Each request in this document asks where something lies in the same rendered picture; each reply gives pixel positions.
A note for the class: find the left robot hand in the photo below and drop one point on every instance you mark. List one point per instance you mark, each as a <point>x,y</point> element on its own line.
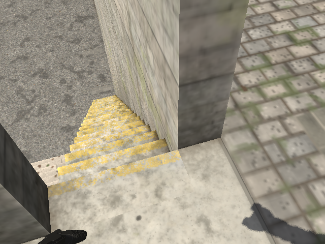
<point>64,237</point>

